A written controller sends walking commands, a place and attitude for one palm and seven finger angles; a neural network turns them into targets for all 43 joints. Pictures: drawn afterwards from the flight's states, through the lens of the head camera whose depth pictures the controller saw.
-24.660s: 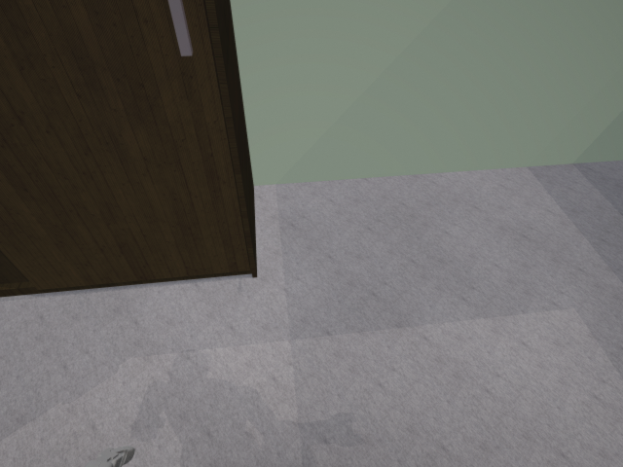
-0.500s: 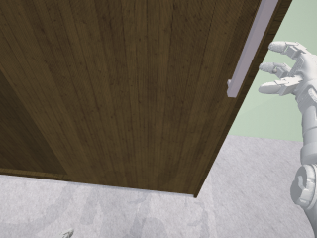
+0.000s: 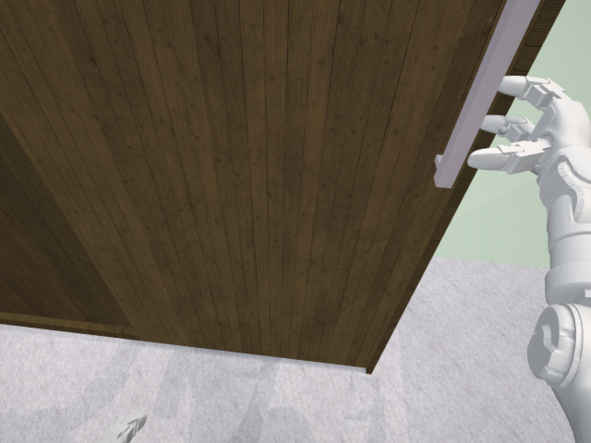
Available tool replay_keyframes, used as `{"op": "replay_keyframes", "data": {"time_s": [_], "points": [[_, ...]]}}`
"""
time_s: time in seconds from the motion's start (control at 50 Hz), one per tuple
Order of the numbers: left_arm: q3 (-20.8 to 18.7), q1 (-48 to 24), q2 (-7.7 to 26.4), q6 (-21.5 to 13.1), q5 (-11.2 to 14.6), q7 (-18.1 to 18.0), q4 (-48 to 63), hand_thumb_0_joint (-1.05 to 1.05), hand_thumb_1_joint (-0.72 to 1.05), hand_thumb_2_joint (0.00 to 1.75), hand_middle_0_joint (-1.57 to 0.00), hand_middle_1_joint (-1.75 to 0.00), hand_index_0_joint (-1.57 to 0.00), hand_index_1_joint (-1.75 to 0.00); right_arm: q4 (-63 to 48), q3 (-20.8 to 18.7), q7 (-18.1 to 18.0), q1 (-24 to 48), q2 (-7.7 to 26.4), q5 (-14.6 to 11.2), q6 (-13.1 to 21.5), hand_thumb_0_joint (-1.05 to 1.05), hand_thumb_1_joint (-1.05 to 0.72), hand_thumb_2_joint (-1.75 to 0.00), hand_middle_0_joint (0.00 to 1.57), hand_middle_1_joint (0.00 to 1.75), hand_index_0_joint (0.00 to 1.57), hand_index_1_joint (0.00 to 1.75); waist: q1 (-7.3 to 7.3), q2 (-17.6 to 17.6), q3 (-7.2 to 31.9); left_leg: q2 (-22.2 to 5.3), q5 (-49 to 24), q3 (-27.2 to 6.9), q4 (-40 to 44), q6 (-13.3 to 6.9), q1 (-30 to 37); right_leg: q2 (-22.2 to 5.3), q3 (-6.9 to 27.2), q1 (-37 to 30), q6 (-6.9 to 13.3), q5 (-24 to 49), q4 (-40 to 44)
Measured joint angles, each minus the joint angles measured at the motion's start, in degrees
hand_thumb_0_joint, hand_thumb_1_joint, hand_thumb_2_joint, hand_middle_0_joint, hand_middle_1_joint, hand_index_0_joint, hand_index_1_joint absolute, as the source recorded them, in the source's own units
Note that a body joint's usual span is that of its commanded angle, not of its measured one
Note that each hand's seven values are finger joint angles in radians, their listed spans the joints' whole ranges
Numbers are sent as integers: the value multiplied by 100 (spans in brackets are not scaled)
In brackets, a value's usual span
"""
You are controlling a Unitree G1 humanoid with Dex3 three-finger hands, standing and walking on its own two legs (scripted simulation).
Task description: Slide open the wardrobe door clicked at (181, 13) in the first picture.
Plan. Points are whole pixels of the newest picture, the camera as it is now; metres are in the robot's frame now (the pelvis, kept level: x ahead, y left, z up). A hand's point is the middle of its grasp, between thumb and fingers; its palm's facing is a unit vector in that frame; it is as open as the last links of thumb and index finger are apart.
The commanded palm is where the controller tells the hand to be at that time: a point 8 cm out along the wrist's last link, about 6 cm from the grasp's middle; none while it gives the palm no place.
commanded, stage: feel for the door with the fingertips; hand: right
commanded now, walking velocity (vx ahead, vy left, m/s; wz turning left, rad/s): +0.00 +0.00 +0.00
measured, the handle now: (475, 90) +0.51 -0.16 +0.27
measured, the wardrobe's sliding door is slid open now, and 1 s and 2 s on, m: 0.00 0.00 0.00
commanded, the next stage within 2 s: slide the fingers in behind the handle in 0.22 s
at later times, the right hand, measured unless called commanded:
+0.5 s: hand (506, 129) +0.46 -0.20 +0.24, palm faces +0.02 +1.00 +0.00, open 13.8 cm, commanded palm +0.44 -0.24 +0.24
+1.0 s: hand (482, 128) +0.45 -0.17 +0.25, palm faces +0.01 +1.00 +0.00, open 14.0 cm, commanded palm +0.44 -0.22 +0.24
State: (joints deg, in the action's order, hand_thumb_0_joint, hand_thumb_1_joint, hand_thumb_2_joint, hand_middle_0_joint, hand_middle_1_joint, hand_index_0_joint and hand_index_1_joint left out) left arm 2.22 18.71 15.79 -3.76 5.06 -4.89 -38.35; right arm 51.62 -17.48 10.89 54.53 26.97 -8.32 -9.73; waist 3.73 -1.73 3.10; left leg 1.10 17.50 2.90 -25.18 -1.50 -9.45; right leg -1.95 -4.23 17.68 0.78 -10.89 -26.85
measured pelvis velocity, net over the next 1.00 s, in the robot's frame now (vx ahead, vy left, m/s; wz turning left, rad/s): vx -0.01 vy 0.00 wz -0.01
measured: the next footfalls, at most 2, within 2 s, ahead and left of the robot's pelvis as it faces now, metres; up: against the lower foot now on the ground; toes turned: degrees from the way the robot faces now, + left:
none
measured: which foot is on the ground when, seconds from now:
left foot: down 0.00-1.00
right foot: down 0.00-1.00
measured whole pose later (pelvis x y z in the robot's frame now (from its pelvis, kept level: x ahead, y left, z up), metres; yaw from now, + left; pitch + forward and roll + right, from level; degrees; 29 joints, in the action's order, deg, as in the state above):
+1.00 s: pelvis -0.01 +0.00 +0.00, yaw -1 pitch +2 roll +1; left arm 2.2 17.8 15.7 -4.7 4.7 -4.7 -38.9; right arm 49.4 -13.8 8.7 56.0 22.6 -9.4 -8.9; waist 3.2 -1.9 2.4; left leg 0.7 17.6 3.5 -26.2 -1.2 -10.2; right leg -1.4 -3.5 18.7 1.1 -10.7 -27.7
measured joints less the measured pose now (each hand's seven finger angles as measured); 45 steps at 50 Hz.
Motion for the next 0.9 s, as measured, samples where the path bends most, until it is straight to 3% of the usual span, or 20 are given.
{"op": "replay_keyframes", "data": {"time_s": [0.3,0.68,0.9], "points": [[-88,84,142,-23,-2,-23,-160,1,91,90,-20,-30,-21,-30,374,153,362,275,122,-160,256,-1,50,-29,32,124,33,121,-65,-3,-18,-28,85,108,-72,1,-102,41,110,174,0,-74,-130],[-29,138,29,-90,-24,46,-111,1,91,90,-20,-30,-21,-30,-7,179,194,67,-126,-189,291,-2,50,-30,30,122,31,120,-51,-34,5,-64,67,35,-120,47,-117,65,38,148,47,-67,-140],[-16,-52,-2,-47,-16,36,-15,1,91,90,-20,-30,-21,-30,-278,302,-129,-27,-389,-87,-53,-1,50,-29,30,120,30,120,-51,-36,-32,-51,34,39,-109,42,-53,54,45,80,45,-25,-119]]}}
